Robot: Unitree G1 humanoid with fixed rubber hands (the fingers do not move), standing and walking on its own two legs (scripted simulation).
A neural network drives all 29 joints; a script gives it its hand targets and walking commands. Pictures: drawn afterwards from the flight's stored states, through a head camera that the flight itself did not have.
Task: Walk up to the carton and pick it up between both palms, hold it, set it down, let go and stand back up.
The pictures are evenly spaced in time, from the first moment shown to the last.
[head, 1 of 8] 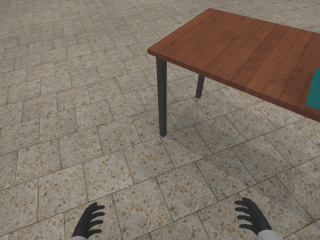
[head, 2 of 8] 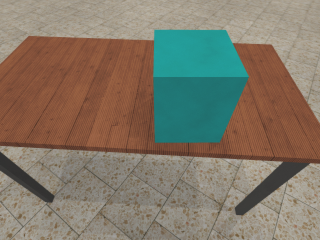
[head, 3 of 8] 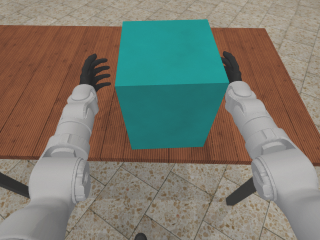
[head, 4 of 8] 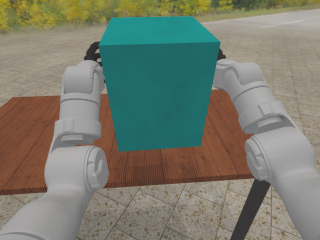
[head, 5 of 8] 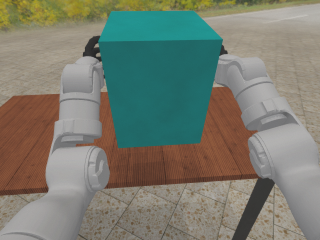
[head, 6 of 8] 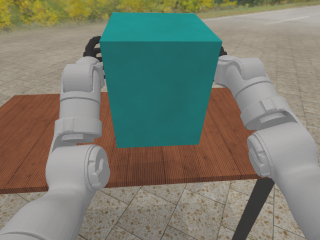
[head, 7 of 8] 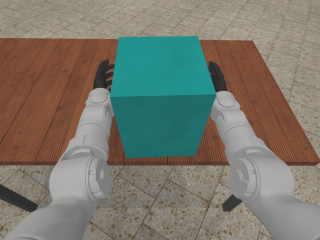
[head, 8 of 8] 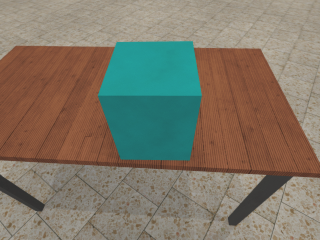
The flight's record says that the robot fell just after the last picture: no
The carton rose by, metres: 0.22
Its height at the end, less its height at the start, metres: +0.00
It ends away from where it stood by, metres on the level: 0.02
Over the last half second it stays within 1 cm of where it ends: yes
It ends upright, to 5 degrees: yes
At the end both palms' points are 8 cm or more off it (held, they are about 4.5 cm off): yes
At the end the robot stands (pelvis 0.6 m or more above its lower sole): yes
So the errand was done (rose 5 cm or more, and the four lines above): yes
